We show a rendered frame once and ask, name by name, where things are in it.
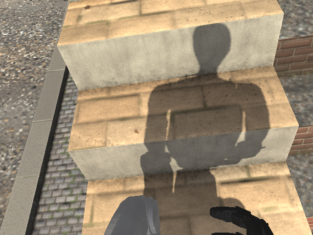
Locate right robot hand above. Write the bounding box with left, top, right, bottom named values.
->
left=209, top=206, right=274, bottom=235

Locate left robot thigh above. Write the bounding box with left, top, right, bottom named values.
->
left=104, top=195, right=160, bottom=235

